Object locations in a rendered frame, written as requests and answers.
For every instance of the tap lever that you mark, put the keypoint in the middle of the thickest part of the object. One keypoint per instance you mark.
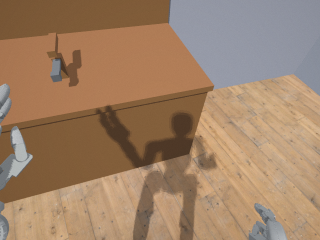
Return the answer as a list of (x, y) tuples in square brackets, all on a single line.
[(55, 74)]

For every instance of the counter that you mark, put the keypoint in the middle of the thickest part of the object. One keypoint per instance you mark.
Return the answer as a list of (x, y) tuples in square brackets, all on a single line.
[(131, 93)]

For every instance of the robot right hand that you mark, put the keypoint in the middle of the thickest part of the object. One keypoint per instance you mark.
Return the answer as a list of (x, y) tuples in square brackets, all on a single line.
[(273, 230)]

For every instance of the robot left hand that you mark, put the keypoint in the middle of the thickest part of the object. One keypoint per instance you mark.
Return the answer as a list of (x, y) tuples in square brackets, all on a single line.
[(15, 163)]

